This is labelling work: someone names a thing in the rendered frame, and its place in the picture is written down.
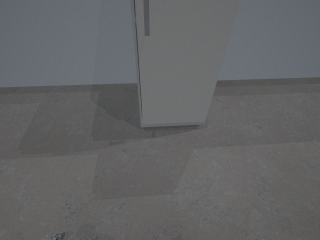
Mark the fridge door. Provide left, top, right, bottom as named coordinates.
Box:
left=134, top=0, right=241, bottom=125

